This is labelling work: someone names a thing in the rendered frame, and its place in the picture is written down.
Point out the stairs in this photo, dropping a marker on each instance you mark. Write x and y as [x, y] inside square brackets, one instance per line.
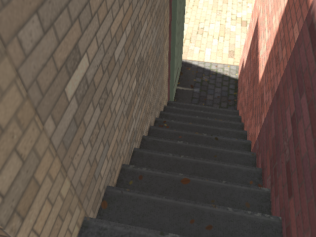
[182, 218]

